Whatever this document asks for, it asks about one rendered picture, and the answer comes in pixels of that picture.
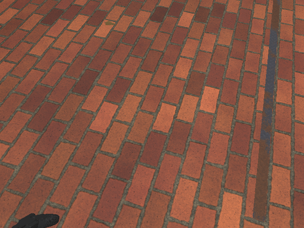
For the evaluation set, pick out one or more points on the left robot hand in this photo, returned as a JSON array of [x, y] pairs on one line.
[[37, 221]]

